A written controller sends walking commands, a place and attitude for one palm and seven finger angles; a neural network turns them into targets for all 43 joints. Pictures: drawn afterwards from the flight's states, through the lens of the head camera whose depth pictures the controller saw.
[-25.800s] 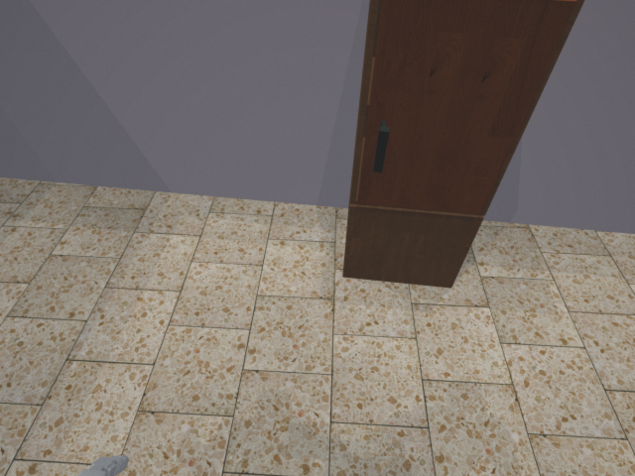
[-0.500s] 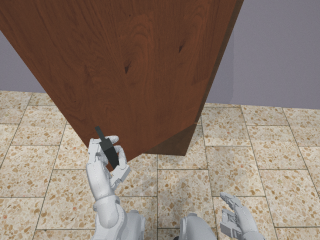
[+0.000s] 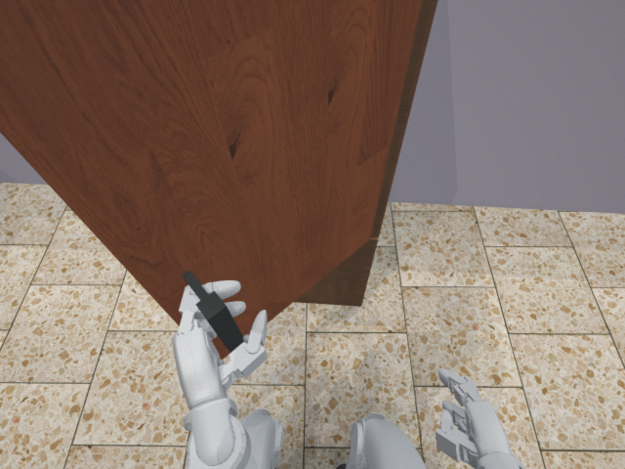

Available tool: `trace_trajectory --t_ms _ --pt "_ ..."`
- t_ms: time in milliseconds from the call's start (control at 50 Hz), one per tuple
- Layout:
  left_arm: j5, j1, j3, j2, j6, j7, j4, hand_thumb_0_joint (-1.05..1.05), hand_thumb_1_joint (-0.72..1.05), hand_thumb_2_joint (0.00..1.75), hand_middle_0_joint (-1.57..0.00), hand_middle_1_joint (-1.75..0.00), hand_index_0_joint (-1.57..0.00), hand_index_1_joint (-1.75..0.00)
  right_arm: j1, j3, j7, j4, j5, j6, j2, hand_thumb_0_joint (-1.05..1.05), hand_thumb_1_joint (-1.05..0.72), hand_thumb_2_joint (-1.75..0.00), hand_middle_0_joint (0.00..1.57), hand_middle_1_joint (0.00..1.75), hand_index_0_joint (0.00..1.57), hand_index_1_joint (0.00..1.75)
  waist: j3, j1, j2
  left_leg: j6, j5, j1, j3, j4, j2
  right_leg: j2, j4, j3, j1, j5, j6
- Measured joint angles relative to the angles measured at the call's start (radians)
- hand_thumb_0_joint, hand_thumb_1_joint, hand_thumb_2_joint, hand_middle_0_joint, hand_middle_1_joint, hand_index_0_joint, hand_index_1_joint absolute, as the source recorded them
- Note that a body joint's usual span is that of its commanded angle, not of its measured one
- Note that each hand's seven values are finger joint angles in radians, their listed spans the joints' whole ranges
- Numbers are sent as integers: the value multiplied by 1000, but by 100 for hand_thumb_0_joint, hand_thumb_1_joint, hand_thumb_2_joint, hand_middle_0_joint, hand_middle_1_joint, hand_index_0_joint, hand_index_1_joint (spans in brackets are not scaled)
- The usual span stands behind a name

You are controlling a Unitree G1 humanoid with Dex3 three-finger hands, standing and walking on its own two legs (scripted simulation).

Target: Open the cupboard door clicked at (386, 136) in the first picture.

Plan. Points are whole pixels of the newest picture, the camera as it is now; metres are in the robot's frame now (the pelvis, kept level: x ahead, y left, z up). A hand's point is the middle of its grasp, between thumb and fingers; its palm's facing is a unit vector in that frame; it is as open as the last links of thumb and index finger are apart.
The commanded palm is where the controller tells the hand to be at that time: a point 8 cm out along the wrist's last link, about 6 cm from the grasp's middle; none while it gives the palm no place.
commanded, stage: open thumb and fingers to let go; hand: left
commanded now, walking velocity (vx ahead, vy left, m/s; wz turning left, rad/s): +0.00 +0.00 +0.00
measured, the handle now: (213, 312) +0.30 +0.14 +0.02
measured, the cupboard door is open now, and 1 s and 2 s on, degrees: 46 46 46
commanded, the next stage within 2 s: slide the hand sideways off the handle in 0.54 s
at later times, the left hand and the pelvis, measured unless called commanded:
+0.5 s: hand (239, 345) +0.27 +0.10 +0.02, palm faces +0.34 -0.94 +0.00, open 14.8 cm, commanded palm +0.22 +0.15 +0.02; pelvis -0.01 +0.02 +0.00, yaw -1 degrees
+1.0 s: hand (225, 381) +0.22 +0.11 +0.03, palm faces -0.07 -0.99 +0.10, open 16.3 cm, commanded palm +0.19 +0.16 +0.02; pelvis -0.01 +0.06 -0.01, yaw -3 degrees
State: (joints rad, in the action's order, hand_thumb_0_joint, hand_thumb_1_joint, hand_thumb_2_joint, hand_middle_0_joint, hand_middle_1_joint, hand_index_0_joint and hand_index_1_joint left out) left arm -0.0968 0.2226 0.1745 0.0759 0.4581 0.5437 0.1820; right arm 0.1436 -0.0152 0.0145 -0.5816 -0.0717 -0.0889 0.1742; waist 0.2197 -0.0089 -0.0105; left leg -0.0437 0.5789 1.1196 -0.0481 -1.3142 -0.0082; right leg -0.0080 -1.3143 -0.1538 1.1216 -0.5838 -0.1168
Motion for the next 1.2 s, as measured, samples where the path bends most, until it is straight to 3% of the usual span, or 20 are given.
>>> trace_trajectory --t_ms 200,300,560,660,700,760,820,880,940,1020,1100,1200 --pt "22 28 -17 -5 26 -23 4 1 -17 43 -32 -123 -33 -124 34 13 0 -15 4 -8 19 1 -91 -90 20 30 20 30 3 -10 -3 1 -8 -8 4 8 2 2 8 4 -6 9 1" --pt "25 18 -14 -19 38 -28 4 0 -36 35 -30 -115 -31 -115 24 18 1 -16 5 -11 23 1 -91 -90 20 30 20 30 -5 -11 -1 8 -4 7 4 -12 1 1 -5 4 6 10 5" --pt "-12 0 38 1 24 -3 11 -1 -49 30 -23 -64 -27 -66 10 -7 3 11 -3 -12 1 1 -91 -90 20 30 20 30 -4 -4 -7 37 2 12 16 -22 -1 0 5 16 3 19 31" --pt "-22 6 51 -1 13 -8 8 -1 -49 30 -29 -55 -33 -59 11 -17 7 15 -6 -6 -7 1 -91 -90 20 30 20 30 -1 1 -5 46 5 8 20 -22 -1 0 12 20 -3 22 40" --pt "-22 21 51 -22 17 -63 -8 -1 -49 30 -27 -51 -31 -55 13 -22 14 27 0 -1 -4 1 -91 -90 20 30 20 30 -6 -4 -4 51 5 7 21 -23 -6 -5 10 22 -5 21 44" --pt "0 42 51 -108 37 -237 -36 -1 -49 30 -24 -45 -24 -47 25 -20 15 52 11 10 8 1 -91 -90 21 30 21 30 -11 -2 -10 58 10 13 22 -37 -10 -9 -1 22 -2 16 48" --pt "64 58 64 -178 55 -398 -68 -1 -49 30 -20 -39 -18 -41 28 -12 15 73 30 14 28 1 -90 -90 21 30 21 30 -19 -4 -26 67 19 24 23 -60 -12 -12 -17 22 5 11 56" --pt "137 86 72 -170 53 -476 -109 -1 -50 30 -18 -35 -15 -37 32 -2 13 98 46 16 42 1 -91 -90 21 30 21 30 -26 -4 -37 78 28 31 34 -76 -10 -10 -28 33 14 9 65" --pt "153 135 80 -124 44 -472 -161 -1 -50 29 -16 -33 -15 -34 45 6 17 128 50 23 46 1 -91 -90 20 30 20 30 -21 0 -30 87 32 35 51 -80 -9 -9 -35 50 25 10 75" --pt "88 195 105 -98 45 -417 -211 -1 -50 29 -14 -31 -16 -32 59 6 28 159 47 35 43 1 -91 -90 20 30 20 30 -7 2 -17 95 36 48 64 -89 -13 -14 -50 62 42 5 83" --pt "30 225 113 -119 47 -389 -232 -1 -50 30 -14 -30 -15 -31 55 -2 35 176 45 49 34 1 -91 -90 20 30 20 30 -6 3 -9 97 44 67 65 -111 -16 -17 -72 62 60 -4 84" --pt "55 241 83 -158 38 -407 -259 -1 -50 30 -15 -30 -15 -31 44 -16 28 184 49 58 20 1 -91 -90 20 30 20 30 -13 9 -7 94 50 84 57 -131 -13 -15 -87 55 73 -9 82"
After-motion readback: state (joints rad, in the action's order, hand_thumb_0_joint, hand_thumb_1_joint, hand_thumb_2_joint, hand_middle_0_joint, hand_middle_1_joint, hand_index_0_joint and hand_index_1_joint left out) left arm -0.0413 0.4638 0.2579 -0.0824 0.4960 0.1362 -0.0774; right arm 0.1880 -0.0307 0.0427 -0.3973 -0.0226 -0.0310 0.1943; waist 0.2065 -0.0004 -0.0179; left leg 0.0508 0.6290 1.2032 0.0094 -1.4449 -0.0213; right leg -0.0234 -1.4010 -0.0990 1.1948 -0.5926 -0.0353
